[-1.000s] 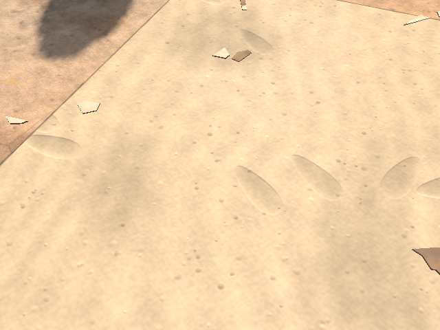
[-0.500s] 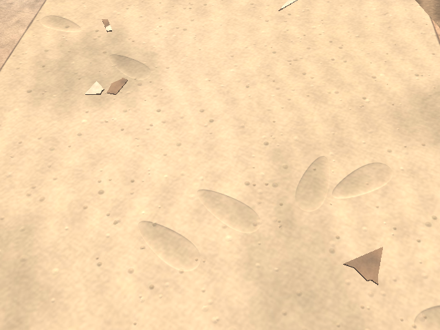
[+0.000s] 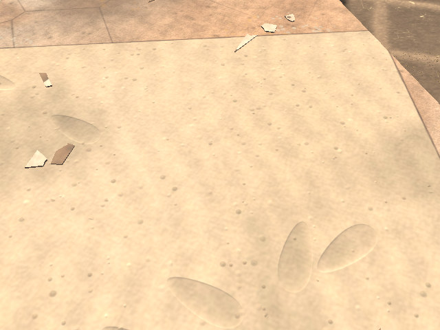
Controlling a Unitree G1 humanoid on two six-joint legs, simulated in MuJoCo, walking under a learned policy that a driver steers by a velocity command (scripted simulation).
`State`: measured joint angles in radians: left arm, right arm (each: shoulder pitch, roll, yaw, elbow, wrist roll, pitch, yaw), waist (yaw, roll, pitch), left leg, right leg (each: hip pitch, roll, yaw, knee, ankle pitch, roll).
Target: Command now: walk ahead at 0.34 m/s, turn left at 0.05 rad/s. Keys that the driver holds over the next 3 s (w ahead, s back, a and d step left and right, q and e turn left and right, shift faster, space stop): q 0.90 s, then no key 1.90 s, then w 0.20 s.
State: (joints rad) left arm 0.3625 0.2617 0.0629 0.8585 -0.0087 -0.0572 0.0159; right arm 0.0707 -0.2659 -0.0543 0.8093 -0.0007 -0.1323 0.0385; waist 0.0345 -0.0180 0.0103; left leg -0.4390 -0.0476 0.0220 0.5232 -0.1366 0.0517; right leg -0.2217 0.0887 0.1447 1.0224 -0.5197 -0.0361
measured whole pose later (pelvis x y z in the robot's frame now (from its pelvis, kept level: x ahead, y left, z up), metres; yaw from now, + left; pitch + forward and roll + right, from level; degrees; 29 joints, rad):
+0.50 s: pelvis +0.13 -0.02 +0.01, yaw +15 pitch +3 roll +0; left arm 0.11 0.26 0.06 0.71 0.02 -0.03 0.03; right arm 0.21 -0.33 -0.08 0.78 0.02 0.02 -0.03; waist -0.04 0.03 0.02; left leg -0.44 -0.09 -0.13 0.97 -0.53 -0.03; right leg -0.34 0.02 0.03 0.46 -0.17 -0.01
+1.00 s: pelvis +0.12 +0.03 +0.02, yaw +32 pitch +2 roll -2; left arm 0.14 0.34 0.10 0.76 0.01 0.02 0.04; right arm 0.20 -0.29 -0.06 0.66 0.00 0.02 -0.01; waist 0.00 -0.04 0.04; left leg -0.30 -0.03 -0.04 0.48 -0.22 0.05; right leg -0.56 -0.02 0.01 1.11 -0.41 0.06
